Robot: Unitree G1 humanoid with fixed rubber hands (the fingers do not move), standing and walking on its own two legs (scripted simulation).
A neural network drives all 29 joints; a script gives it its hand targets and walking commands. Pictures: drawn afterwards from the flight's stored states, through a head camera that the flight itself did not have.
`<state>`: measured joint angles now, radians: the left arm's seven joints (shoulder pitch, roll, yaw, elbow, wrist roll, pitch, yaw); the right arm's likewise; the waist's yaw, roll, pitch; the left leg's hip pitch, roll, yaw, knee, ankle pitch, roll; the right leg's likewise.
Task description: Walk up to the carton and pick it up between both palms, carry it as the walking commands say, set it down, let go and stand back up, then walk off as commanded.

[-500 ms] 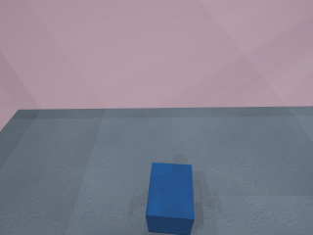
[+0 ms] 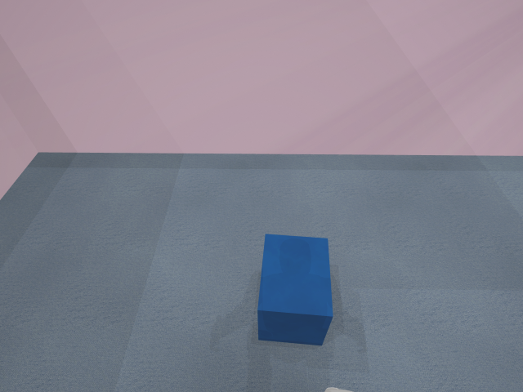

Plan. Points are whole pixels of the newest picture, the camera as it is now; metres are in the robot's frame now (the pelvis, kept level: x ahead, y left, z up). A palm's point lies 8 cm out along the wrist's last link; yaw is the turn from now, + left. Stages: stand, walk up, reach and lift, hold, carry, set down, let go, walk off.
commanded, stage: walk off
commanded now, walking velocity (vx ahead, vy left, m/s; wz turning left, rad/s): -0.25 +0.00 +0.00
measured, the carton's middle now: (293, 289) +0.61 -0.05 -0.63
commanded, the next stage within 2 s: none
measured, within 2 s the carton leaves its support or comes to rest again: neither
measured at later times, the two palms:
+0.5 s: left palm out of the picture -0.09 +0.26 -0.10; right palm out of the picture -0.09 -0.27 -0.12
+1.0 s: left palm out of the picture -0.24 +0.32 -0.13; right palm out of the picture -0.25 -0.21 -0.11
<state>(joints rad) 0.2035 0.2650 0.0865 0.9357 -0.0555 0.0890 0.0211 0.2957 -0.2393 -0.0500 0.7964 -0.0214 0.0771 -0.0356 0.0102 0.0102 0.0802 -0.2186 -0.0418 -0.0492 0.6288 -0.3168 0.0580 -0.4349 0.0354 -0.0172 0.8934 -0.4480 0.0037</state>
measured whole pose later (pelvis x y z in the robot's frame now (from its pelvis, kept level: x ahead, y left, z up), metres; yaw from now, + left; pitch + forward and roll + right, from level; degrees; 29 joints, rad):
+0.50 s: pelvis -0.16 -0.02 +0.00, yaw -2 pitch -5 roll +1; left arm 0.22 0.26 0.09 0.91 -0.05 0.09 0.02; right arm 0.25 -0.24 -0.05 0.80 -0.02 0.10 -0.04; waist 0.01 0.02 0.08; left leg -0.48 -0.05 -0.08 1.16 -0.34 0.02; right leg -0.24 0.03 -0.01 0.55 -0.23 -0.06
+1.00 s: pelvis -0.31 +0.05 +0.00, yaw -3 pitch -3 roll -2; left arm 0.21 0.26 0.09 0.88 -0.05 0.09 0.03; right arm 0.23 -0.24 -0.05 0.81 -0.02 0.08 -0.03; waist 0.01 0.01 0.10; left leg -0.26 -0.06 -0.04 0.60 -0.28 0.07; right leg -0.44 0.03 0.00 1.22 -0.46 0.04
